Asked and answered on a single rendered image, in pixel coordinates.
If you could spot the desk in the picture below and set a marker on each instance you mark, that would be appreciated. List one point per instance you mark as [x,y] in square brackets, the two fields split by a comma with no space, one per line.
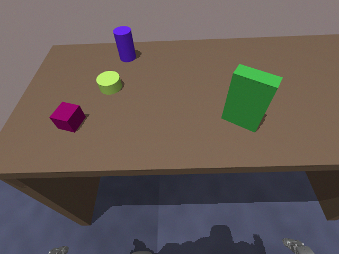
[166,118]

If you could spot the right robot hand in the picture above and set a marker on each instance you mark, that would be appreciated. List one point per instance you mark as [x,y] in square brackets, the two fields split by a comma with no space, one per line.
[297,246]

